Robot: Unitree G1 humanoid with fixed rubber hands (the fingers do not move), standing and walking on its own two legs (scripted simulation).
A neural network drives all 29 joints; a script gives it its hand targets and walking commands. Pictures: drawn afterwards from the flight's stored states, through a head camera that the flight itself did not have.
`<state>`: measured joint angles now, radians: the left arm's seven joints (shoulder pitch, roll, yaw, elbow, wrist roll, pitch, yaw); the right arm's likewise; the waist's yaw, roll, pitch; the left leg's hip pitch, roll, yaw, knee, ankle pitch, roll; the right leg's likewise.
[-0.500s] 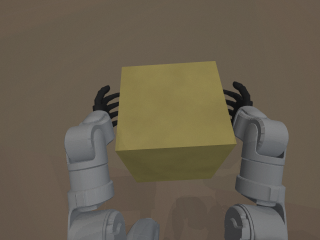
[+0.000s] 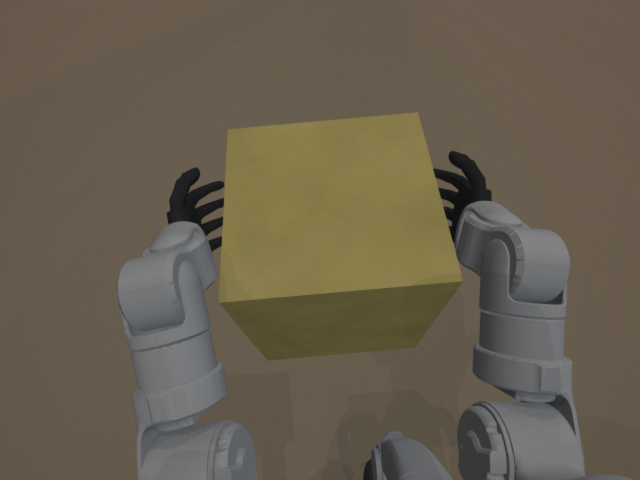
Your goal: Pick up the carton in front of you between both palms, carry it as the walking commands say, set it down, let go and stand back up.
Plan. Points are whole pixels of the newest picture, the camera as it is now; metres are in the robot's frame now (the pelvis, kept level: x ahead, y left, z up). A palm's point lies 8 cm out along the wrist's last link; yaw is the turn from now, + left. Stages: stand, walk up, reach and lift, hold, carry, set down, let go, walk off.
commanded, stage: carry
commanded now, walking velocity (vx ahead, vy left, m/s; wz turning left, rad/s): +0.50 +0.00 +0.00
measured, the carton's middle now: (333, 252) +0.37 -0.02 +0.08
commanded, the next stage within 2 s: none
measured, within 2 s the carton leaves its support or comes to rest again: neither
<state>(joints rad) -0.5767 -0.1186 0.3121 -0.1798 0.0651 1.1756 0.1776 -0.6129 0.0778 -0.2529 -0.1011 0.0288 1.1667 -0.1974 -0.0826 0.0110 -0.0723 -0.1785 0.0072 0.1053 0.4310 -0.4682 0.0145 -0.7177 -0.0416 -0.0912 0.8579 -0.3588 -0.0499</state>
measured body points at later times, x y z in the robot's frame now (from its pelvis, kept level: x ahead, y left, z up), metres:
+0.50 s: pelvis +0.32 +0.01 +0.02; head +0.31 +0.01 +0.47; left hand +0.67 +0.17 +0.18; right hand +0.68 -0.13 +0.18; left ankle +0.38 +0.09 -0.70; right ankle +0.19 -0.10 -0.66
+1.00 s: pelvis +0.64 -0.04 +0.04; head +0.66 -0.04 +0.49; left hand +0.92 +0.14 +0.11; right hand +0.95 -0.16 +0.10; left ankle +0.53 +0.09 -0.61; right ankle +0.67 -0.10 -0.70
